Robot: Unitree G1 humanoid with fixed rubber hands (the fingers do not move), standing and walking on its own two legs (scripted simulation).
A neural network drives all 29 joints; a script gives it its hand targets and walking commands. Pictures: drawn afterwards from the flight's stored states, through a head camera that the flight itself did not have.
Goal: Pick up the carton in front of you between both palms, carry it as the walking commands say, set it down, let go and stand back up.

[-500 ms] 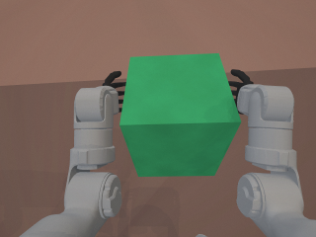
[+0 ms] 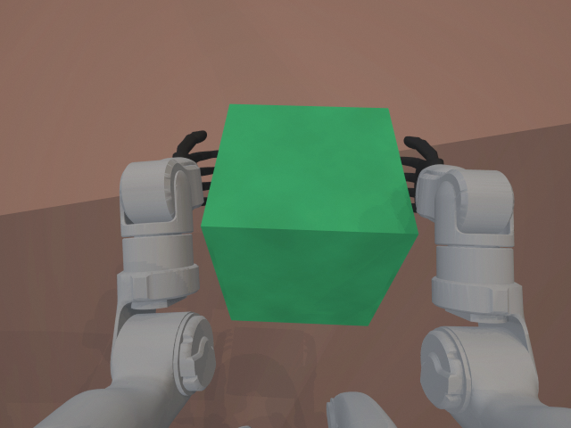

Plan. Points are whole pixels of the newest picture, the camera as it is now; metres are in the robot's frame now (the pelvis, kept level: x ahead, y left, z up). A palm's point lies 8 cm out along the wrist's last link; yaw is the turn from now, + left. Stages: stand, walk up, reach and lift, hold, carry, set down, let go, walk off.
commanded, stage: carry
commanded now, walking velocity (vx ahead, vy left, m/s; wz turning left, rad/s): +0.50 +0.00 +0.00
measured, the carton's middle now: (303, 222) +0.37 -0.02 +0.06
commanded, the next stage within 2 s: none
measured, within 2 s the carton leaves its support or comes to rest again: neither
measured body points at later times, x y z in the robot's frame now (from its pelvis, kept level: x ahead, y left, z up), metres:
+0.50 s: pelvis +0.31 -0.04 +0.04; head +0.34 -0.04 +0.49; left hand +0.68 +0.15 +0.20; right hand +0.71 -0.15 +0.20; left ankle +0.39 +0.09 -0.61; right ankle +0.27 -0.12 -0.70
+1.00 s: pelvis +0.63 -0.02 +0.07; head +0.65 -0.02 +0.52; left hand +1.02 +0.12 +0.25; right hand +1.01 -0.19 +0.24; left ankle +0.54 +0.08 -0.66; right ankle +0.76 -0.12 -0.64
